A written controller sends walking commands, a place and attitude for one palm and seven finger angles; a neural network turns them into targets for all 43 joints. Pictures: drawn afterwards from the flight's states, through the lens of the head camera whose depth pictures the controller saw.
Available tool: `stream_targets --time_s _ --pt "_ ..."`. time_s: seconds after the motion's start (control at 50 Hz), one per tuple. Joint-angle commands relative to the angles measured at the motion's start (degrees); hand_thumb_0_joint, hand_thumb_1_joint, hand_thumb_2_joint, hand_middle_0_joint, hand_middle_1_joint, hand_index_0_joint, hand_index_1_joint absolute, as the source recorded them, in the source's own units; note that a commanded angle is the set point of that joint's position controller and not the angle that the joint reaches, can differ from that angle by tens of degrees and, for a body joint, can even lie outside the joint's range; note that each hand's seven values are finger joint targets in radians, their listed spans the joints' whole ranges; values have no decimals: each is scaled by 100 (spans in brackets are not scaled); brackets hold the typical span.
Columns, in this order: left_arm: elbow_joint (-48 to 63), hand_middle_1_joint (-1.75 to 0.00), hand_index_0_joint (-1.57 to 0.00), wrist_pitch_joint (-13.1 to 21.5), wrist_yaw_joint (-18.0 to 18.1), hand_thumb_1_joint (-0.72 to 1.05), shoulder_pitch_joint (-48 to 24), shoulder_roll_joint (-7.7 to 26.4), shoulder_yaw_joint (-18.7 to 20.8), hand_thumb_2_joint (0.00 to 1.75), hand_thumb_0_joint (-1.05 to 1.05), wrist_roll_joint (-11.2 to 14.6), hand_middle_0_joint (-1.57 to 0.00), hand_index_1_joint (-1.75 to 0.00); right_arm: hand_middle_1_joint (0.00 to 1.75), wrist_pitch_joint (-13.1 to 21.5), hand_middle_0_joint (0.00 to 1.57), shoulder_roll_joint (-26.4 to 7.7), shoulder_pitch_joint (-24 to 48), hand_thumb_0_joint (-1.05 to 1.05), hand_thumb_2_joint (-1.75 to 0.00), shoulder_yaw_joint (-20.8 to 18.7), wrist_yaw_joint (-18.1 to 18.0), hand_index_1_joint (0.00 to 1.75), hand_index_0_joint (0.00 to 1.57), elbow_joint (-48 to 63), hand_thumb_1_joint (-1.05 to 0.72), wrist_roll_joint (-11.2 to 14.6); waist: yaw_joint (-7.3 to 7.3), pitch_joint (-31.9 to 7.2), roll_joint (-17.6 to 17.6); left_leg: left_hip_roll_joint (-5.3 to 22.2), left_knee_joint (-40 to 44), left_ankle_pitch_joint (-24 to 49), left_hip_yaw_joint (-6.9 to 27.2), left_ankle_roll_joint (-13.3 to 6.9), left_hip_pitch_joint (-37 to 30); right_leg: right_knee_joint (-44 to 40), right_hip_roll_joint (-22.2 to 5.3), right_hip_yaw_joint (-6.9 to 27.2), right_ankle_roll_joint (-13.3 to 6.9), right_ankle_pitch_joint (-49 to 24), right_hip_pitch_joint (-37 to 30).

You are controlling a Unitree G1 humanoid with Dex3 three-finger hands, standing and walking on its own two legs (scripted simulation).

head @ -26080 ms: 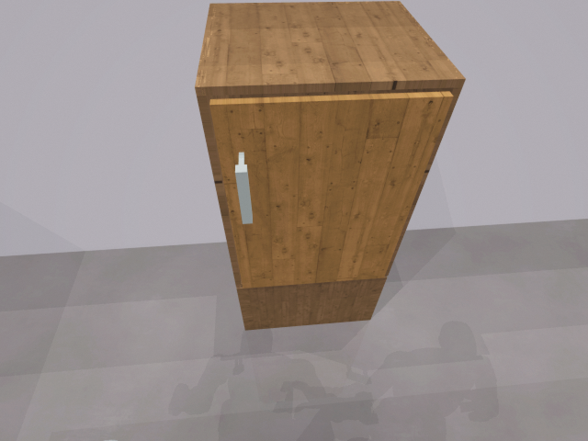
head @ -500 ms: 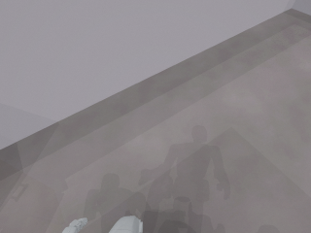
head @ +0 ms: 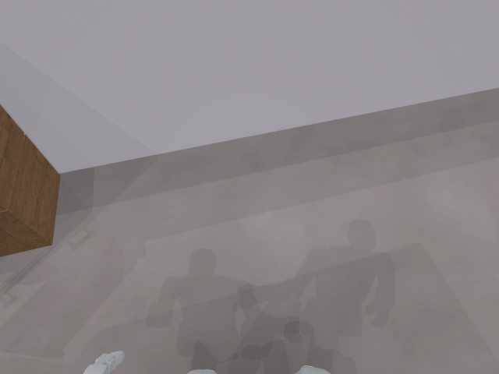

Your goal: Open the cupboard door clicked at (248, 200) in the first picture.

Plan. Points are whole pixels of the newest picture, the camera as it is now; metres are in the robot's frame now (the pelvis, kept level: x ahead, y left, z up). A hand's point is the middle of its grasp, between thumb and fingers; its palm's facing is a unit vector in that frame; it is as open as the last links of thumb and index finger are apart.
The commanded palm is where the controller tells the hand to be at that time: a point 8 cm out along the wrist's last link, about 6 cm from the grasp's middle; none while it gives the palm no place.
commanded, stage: turn to face it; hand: left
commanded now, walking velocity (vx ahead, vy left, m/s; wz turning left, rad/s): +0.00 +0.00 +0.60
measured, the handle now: out of the picture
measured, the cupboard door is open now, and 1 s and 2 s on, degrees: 43 43 43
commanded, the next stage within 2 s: take the last steps up to it in 1.62 s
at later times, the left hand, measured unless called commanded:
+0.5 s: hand out of the picture -0.03 +0.20 -0.19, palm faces +0.37 -0.90 -0.23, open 7.4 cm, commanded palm none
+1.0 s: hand out of the picture +0.00 +0.16 -0.14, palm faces +0.59 -0.76 -0.27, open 7.4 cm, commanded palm none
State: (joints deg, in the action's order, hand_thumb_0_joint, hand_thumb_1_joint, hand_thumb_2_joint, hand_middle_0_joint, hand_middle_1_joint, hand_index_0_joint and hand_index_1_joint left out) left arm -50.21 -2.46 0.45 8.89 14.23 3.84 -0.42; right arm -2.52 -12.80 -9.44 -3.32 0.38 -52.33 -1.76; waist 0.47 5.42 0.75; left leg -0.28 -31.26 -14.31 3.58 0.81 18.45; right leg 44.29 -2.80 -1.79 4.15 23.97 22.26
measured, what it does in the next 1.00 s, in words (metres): steps on the spot, turning left: right foot, then left foot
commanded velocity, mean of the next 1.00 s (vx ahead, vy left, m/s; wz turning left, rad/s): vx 0.00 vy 0.00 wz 0.60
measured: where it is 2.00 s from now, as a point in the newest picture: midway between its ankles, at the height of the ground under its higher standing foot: outside the picture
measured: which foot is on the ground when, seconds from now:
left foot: down 0.00-0.04, up 0.06-0.42, down 0.44-0.80, up 0.82-1.00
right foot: up 0.00-0.02, down 0.04-0.42, up 0.44-0.80, down 0.82-1.00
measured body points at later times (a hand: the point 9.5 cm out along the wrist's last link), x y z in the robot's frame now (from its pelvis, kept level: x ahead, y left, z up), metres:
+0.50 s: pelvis +0.00 -0.01 -0.01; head +0.05 +0.04 +0.43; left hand -0.05 +0.25 -0.17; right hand +0.21 -0.21 -0.13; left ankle -0.03 +0.09 -0.73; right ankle +0.01 -0.14 -0.70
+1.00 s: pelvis +0.04 -0.05 +0.01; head +0.09 -0.04 +0.45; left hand -0.03 +0.20 -0.12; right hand +0.25 -0.22 -0.15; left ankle -0.07 +0.05 -0.65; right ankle +0.09 -0.14 -0.73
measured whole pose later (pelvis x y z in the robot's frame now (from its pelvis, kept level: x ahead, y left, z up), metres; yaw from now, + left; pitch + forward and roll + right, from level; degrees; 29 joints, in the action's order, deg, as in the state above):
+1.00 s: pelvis +0.04 -0.05 +0.01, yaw +38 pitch +0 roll +2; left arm -49.6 -0.4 1.4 10.3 10.1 1.6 -1.1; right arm -4.7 -14.8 -9.5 -5.3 1.6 -54.6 -1.1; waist 1.9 5.8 0.9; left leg 0.3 -63.2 -25.0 -0.6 3.6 28.0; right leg 29.8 -5.7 -9.4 -0.6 17.5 12.3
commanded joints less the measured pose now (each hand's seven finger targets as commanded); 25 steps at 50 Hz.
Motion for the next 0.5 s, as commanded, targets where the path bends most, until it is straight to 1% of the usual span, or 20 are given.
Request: stream_targets --time_s 0.0,0.02,0.04,0.06,0.08,0.1,0.12,0.14,0.22,0.26,0.3,0.32,0.34,0.36,0.38,0.4,0.42,0.44,0.46,0.48 --pt "272 -30 -20 255 77 90 916 779 210 90 0 -71 -20 -30 30 69 20 -946 310 0 -90 -335 -33 30 20 557 -90 111 -381 -950 -149 441 -236 365 802 -331 879 -2458 -495 485 -231 -906 -2151" --pt "285 -30 -20 290 127 90 991 1316 313 90 0 -156 -20 -30 30 76 20 -556 319 0 -90 -274 6 30 20 697 -90 132 -448 -836 -1859 -434 -1742 -1642 -251 146 1803 -2974 -2167 2173 -896 -1242 -2375" --pt "324 -30 -20 287 138 90 874 1288 248 90 0 -113 -20 -30 30 52 20 -786 417 0 -90 -317 24 30 20 688 -90 73 -432 -789 -1774 -180 -3111 -2110 -7 98 1669 -2964 -2603 2232 -1324 -1597 -1670" --pt "361 -30 -20 297 163 90 612 1061 212 90 0 -100 -20 -30 30 3 20 -767 493 0 -90 -340 36 30 20 595 -90 78 -280 -580 -1725 -27 -3792 -1818 129 93 1666 -2899 -2318 2072 -1358 -1666 -1282" --pt "430 -30 -20 285 156 90 271 874 150 90 0 -89 -20 -30 30 -43 20 -732 378 0 -90 -335 70 30 20 479 -90 75 -89 -403 -1412 101 -4179 -1336 59 140 1657 -2803 -1983 1380 -1251 -1666 -1104" --pt "501 -30 -20 271 159 90 32 715 115 90 0 -97 -20 -30 30 -69 20 -638 256 0 -90 -314 118 30 20 403 -90 82 54 -447 -1182 163 -4154 -1049 -60 196 1503 -2670 -1717 806 -1128 -1972 -1032" --pt "531 -30 -20 298 156 90 -2 656 90 90 0 -103 -20 -30 30 -81 20 -536 220 0 -90 -275 147 30 20 347 -90 75 88 -457 -1191 177 -3974 -903 -213 246 1422 -2606 -1562 385 -1030 -2288 -1073" --pt "519 -30 -20 312 155 90 64 655 87 90 0 -103 -20 -30 30 -99 20 -507 237 0 -90 -253 159 30 20 343 -90 82 62 -477 -1220 178 -3709 -855 -320 282 1332 -2585 -1518 185 -997 -2448 -1141" --pt "323 -30 -20 322 148 90 598 811 154 90 0 -114 -20 -30 30 -71 20 -376 593 0 -90 -181 169 30 20 406 -90 104 -218 -631 -1059 152 -2371 -1111 -658 334 1198 -2321 -1679 -105 -1056 -3395 -1966" --pt "233 -30 -20 316 141 90 778 920 194 90 0 -125 -20 -30 30 -29 20 -334 755 0 -90 -132 166 30 20 454 -90 118 -336 -704 -1162 132 -1722 -1233 -813 298 1010 -2117 -1796 -182 -1104 -3883 -2156" --pt "158 -30 -20 306 128 90 863 981 234 90 0 -146 -20 -30 30 13 20 -315 762 0 -90 -117 156 30 20 485 -90 136 -376 -770 -1333 93 -1188 -1274 -916 235 752 -1904 -1868 -218 -1091 -4181 -2231" --pt "157 -30 -20 296 121 90 830 1037 257 90 0 -133 -20 -30 30 34 20 -366 635 0 -90 -114 140 30 20 475 -90 141 -309 -827 -1278 80 -850 -1104 -975 200 539 -1751 -1921 -300 -1044 -4197 -2184" --pt "173 -30 -20 294 109 90 749 1046 280 90 0 -117 -20 -30 30 59 20 -399 447 0 -90 -125 131 30 20 442 -90 137 -198 -918 -1226 58 -391 -757 -1013 163 208 -1525 -1894 -442 -925 -4076 -2081" --pt "175 -30 -20 282 83 90 716 1034 290 90 0 -84 -20 -30 30 81 20 -499 279 0 -90 -143 127 30 20 384 -90 115 -84 -965 -1045 8 179 -222 -1043 104 -372 -1182 -1789 -658 -714 -3817 -1727" --pt "222 -30 -20 256 59 90 648 945 278 90 0 -43 -20 -30 30 117 20 -768 -87 0 -90 -225 121 30 20 300 -90 88 157 -1155 -448 316 711 743 -698 -59 -1378 -421 -1638 -876 -433 -3116 -970" --pt "438 -30 -20 227 11 90 532 568 196 90 0 -12 -20 -30 30 143 20 -1431 -470 0 -90 -386 92 30 20 288 -90 35 384 -1335 1346 1833 842 2678 1369 -765 -2339 900 -782 -1087 15 -66 655" --pt "694 -30 -20 169 43 90 94 426 91 90 0 -59 -20 -30 30 88 20 -1742 -876 0 -90 -437 32 30 20 166 -90 42 570 -1224 1501 2579 937 3768 1975 -1445 -2111 1674 -489 -478 28 1600 1228" --pt "690 -30 -20 105 95 90 -219 482 111 90 0 -87 -20 -30 30 113 20 -1581 -935 0 -90 -404 -39 30 20 116 -90 36 594 -1187 1179 2330 930 3370 1877 -1458 -1857 2053 -473 -54 2 1290 1337" --pt "594 -30 -20 96 90 90 -267 426 130 90 0 -60 -20 -30 30 122 20 -1496 -647 0 -90 -379 -114 30 20 206 -90 21 454 -948 1320 2077 992 2986 1698 -1370 -1490 2233 -468 106 25 952 1401" --pt "476 -30 -20 86 55 90 -181 476 143 90 0 -61 -20 -30 30 138 20 -1323 -300 0 -90 -321 -139 30 20 277 -90 25 287 -770 1195 1793 1031 2894 1358 -1206 -1198 2269 -459 204 37 542 1300"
